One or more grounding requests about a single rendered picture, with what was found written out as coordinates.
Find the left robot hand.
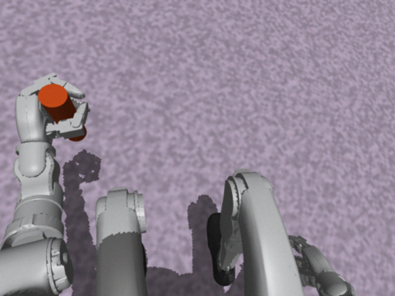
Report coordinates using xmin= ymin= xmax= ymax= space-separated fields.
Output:
xmin=15 ymin=73 xmax=90 ymax=145

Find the right robot arm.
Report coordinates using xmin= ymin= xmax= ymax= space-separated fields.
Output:
xmin=315 ymin=271 xmax=357 ymax=296

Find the right robot foot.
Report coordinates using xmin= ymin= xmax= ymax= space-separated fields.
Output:
xmin=207 ymin=213 xmax=235 ymax=286

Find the can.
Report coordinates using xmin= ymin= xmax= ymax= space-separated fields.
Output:
xmin=38 ymin=84 xmax=86 ymax=142

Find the left robot arm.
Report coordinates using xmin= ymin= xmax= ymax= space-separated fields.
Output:
xmin=0 ymin=141 xmax=73 ymax=296

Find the right robot hand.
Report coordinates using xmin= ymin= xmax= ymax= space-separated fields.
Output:
xmin=288 ymin=235 xmax=334 ymax=288

